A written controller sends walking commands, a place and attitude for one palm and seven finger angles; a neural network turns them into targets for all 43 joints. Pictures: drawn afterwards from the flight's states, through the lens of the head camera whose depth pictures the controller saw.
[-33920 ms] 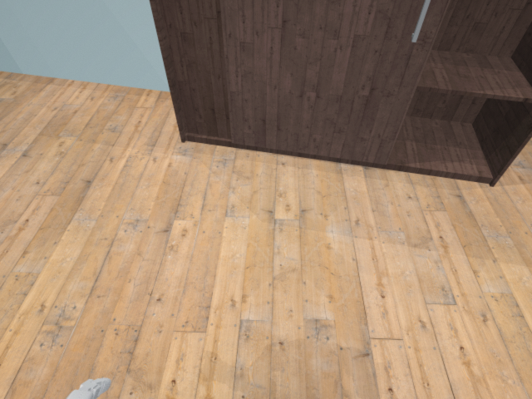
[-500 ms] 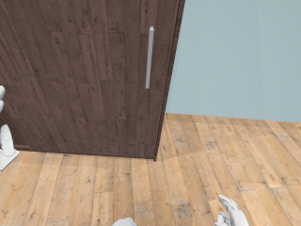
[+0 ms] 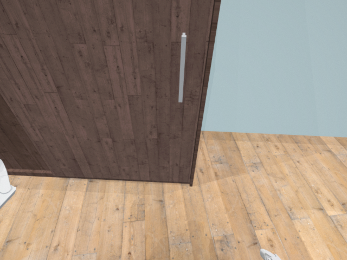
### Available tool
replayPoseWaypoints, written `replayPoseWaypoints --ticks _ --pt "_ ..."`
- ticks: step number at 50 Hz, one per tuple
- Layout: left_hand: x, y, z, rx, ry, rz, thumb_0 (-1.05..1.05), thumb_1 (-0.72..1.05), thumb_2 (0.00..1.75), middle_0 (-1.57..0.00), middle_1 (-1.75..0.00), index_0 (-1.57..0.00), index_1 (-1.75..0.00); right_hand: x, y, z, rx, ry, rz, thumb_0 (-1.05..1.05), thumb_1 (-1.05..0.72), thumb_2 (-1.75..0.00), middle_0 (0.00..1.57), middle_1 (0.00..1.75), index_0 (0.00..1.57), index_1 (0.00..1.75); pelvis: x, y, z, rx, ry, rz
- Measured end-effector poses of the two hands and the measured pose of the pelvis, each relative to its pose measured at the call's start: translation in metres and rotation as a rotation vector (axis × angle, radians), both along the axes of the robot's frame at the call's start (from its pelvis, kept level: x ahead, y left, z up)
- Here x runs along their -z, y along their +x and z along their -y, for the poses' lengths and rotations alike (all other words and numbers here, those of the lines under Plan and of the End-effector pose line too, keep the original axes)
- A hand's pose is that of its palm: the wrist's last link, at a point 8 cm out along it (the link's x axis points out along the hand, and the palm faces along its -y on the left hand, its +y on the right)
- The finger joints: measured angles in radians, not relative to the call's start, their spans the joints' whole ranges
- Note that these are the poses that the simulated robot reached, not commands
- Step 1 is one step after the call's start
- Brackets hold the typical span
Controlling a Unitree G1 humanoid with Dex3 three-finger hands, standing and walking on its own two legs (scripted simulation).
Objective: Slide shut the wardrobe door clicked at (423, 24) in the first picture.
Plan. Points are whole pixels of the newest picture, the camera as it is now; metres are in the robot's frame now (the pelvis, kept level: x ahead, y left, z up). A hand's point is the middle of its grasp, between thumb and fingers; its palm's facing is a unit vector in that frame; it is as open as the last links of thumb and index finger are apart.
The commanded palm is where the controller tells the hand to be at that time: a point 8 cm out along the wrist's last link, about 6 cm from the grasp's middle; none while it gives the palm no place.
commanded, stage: let the arm hang, fingers relaxed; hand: left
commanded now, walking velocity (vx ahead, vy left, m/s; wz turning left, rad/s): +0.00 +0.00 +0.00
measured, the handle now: (182, 70) +0.75 +0.01 +0.10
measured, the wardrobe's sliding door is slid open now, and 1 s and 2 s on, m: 0.00 0.00 0.00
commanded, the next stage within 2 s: look to check the result in 1.12 s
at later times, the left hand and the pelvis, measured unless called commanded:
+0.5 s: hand out of the picture +0.04 +0.20 -0.16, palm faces +0.09 -0.97 -0.21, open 7.1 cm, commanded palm none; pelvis -0.01 +0.01 +0.00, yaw +5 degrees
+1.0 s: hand out of the picture -0.01 +0.20 -0.16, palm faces +0.08 -0.98 -0.19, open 7.4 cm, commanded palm none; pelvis -0.01 +0.03 +0.01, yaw +4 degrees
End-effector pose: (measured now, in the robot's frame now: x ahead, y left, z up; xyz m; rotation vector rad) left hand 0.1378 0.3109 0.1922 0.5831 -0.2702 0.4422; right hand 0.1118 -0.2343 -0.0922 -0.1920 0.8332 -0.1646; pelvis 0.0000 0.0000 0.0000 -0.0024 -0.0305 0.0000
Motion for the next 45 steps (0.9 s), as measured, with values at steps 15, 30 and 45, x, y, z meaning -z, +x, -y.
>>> replayPoseWaypoints --ticks 15,30,45 --pt "0.331 -0.064 0.095 -0.069 -0.735 -1.241 -0.03 0.95 0.9 -0.21 -0.29 -0.2 -0.3 0.048 -0.028 -0.01 -0.078 0.008 -0.28 0.0 -0.9 -0.9 0.2 0.3 0.2 0.3 0.02 -0.006 -0.007 -0.069 0.027 -0.028" --pt "0.319 -0.122 0.046 -0.239 -0.677 -1.435 -0.02 0.93 0.9 -0.21 -0.29 -0.2 -0.3 0.042 -0.089 -0.03 -0.012 0.043 -0.502 0.0 -0.91 -0.9 0.2 0.3 0.2 0.3 -0.009 -0.008 -0.019 -0.076 -0.007 -0.015" --pt "0.322 -0.156 0.053 -0.264 -0.716 -1.538 0.0 0.91 0.9 -0.2 -0.29 -0.2 -0.3 0.044 -0.109 -0.042 0.015 0.062 -0.55 0.0 -0.9 -0.9 0.2 0.3 0.2 0.3 -0.012 -0.008 -0.029 -0.064 0.0 0.0"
